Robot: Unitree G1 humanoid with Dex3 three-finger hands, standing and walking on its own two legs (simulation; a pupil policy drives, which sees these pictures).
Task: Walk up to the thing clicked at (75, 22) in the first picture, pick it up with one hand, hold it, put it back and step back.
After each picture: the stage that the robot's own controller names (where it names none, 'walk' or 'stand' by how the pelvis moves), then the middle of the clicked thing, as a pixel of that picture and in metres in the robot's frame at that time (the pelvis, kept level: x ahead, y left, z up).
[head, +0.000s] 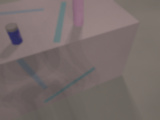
stand; (78, 6) +0.97 +0.04 -0.03
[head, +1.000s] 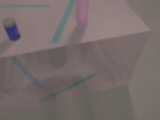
rise first; (82, 7) +0.89 +0.05 +0.00
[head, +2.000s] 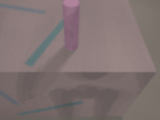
stand; (71, 27) +0.65 +0.08 +0.00
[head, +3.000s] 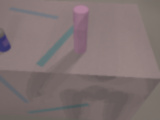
walk; (80, 32) +0.67 +0.03 -0.02
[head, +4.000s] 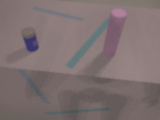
stand; (113, 35) +0.65 -0.13 -0.01
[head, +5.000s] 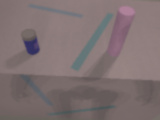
stand; (119, 33) +0.62 -0.18 -0.02
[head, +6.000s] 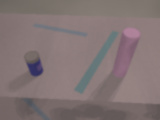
stand; (124, 55) +0.54 -0.17 -0.02
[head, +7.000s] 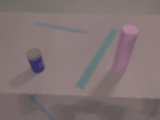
stand; (124, 51) +0.56 -0.18 -0.03
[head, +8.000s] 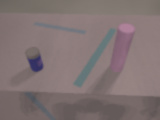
stand; (120, 50) +0.57 -0.17 -0.03
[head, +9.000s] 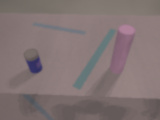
stand; (120, 51) +0.56 -0.16 -0.03
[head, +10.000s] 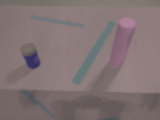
rise first; (120, 45) +0.56 -0.16 -0.03
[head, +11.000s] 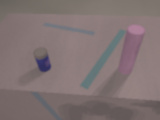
rise first; (129, 52) +0.56 -0.17 -0.02
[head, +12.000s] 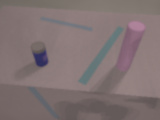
go down; (128, 48) +0.57 -0.19 -0.01
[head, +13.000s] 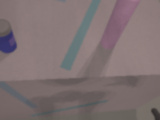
go down; (117, 23) +0.57 -0.18 +0.05
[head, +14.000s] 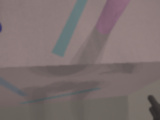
close in; (115, 4) +0.58 -0.18 +0.07
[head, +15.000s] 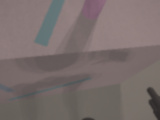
close; out of the picture +0.60 -0.16 +0.10
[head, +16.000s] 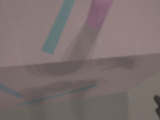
lift; out of the picture +0.59 -0.16 +0.09
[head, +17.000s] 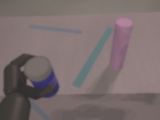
lift; (119, 46) +0.57 -0.16 +0.02
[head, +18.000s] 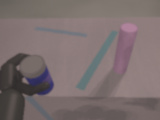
hold; (123, 50) +0.56 -0.18 +0.00
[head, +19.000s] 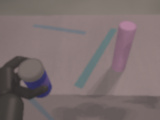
hold; (122, 48) +0.56 -0.17 +0.00
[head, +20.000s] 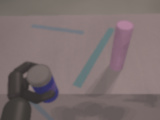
crouch; (120, 48) +0.57 -0.17 -0.01
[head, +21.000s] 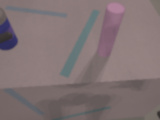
crouch; (109, 33) +0.58 -0.17 +0.01
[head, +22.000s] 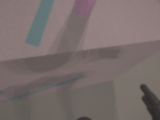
lower; out of the picture +0.60 -0.15 +0.10
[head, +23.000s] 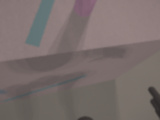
lower; out of the picture +0.60 -0.15 +0.10
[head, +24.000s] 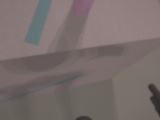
lower; out of the picture +0.61 -0.15 +0.10
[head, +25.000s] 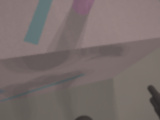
lower; out of the picture +0.61 -0.15 +0.10
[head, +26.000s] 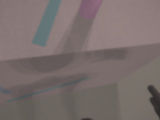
open; out of the picture +0.61 -0.16 +0.10
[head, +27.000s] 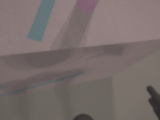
sink last; out of the picture +0.61 -0.15 +0.10
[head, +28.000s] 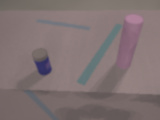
sink last; (127, 44) +0.56 -0.17 +0.03
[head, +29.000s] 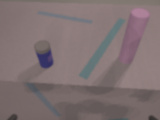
stand; (132, 39) +0.57 -0.18 +0.04
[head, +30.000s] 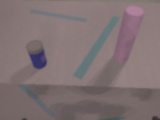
stand; (126, 37) +0.57 -0.17 +0.04
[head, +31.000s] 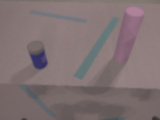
stand; (126, 37) +0.57 -0.17 +0.04
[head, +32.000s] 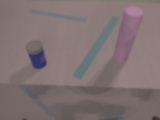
stand; (126, 37) +0.57 -0.17 +0.04
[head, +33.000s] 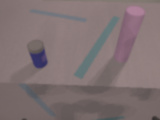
stand; (127, 37) +0.57 -0.17 +0.04
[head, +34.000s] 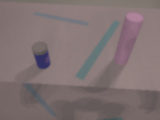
stand; (126, 41) +0.58 -0.18 +0.02
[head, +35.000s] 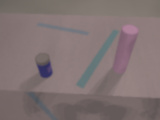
walk; (124, 51) +0.57 -0.18 -0.03
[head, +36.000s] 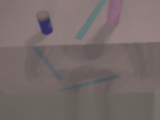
walk; (115, 3) +0.81 -0.16 -0.01
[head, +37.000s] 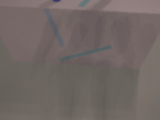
walk; out of the picture +1.16 -0.20 -0.01
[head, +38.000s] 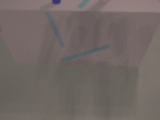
stand; out of the picture +1.20 -0.18 -0.02
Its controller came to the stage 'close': yes
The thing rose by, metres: 0.00
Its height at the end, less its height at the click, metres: +0.00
